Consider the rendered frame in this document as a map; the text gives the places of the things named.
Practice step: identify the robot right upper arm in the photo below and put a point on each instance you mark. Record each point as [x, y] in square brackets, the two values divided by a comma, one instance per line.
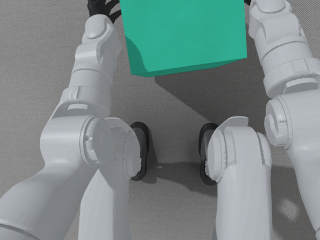
[293, 122]

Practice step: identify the carton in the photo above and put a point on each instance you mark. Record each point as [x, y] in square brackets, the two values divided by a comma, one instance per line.
[174, 36]

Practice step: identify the robot left shin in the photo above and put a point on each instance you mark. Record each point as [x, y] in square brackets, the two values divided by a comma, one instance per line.
[117, 122]

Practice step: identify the robot left hand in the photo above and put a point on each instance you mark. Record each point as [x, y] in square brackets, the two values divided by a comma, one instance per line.
[97, 7]

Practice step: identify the right robot forearm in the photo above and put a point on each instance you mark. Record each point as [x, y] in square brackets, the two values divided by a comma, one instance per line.
[282, 47]

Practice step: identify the robot left upper arm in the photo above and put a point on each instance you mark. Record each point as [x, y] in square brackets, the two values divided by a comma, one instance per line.
[44, 206]

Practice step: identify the right robot foot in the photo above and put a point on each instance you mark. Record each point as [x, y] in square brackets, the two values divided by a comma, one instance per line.
[205, 135]

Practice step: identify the left robot forearm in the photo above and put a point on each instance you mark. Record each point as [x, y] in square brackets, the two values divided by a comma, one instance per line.
[92, 75]

